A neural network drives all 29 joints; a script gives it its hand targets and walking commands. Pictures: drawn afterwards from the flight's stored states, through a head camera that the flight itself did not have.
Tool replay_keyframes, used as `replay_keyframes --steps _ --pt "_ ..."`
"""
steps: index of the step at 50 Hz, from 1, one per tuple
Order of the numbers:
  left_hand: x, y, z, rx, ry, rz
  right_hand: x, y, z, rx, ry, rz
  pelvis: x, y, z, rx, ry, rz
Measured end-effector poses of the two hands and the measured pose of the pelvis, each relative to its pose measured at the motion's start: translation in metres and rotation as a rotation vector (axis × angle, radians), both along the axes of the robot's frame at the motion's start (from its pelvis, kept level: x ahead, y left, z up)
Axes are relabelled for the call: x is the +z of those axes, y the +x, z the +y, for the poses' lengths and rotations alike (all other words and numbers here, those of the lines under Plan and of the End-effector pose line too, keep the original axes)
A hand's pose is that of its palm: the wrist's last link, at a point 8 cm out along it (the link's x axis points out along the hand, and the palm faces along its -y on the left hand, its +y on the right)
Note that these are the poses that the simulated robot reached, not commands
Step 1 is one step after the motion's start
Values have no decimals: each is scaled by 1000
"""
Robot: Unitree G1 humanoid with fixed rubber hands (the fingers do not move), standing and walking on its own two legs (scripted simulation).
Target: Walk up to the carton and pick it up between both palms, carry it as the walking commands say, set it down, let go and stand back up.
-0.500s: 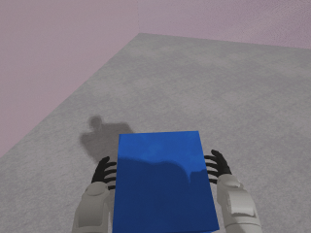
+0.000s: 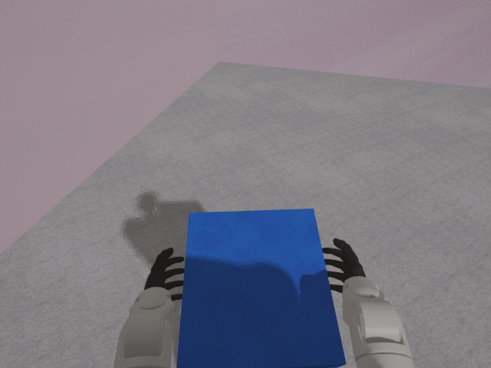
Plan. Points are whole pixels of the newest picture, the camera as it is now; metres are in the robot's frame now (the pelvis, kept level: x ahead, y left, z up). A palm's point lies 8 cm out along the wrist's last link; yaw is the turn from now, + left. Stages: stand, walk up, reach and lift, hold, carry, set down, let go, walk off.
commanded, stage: carry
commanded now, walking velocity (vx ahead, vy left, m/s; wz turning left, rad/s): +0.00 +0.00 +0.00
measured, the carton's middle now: (254, 294) +0.31 +0.00 -0.05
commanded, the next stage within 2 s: none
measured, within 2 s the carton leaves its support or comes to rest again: neither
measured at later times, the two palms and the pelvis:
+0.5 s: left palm (158, 304) +0.25 +0.16 +0.04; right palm (360, 296) +0.25 -0.16 +0.04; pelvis -0.02 +0.00 +0.00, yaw +0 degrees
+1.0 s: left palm (166, 303) +0.25 +0.14 +0.04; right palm (368, 295) +0.25 -0.17 +0.04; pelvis -0.02 -0.02 +0.00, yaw +0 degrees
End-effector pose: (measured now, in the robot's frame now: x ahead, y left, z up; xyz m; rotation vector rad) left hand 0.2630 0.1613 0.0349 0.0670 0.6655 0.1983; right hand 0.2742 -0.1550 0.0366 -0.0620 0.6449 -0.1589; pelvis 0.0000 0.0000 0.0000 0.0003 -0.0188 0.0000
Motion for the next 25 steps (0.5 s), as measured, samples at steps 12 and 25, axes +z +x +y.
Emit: replay_keyframes --steps 12,25 --pt "0 -12 -1 -8 7 6 -2 -15 -1 -4 3 11 1 -12 0 -2 -5 -3" --pt "1 -17 -5 -11 5 5 -1 -21 -5 -11 -3 13 2 -19 -3 -4 -5 12"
